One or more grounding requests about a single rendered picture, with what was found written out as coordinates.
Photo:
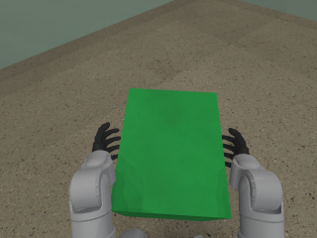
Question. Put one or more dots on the robot right hand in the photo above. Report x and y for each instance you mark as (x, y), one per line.
(240, 145)

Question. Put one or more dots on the robot left hand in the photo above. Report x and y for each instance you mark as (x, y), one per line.
(100, 142)

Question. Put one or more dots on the left robot forearm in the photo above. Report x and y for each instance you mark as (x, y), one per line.
(89, 196)

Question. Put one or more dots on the right robot forearm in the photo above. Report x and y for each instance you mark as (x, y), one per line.
(260, 199)

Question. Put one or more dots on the carton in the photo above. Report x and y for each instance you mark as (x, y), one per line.
(171, 162)

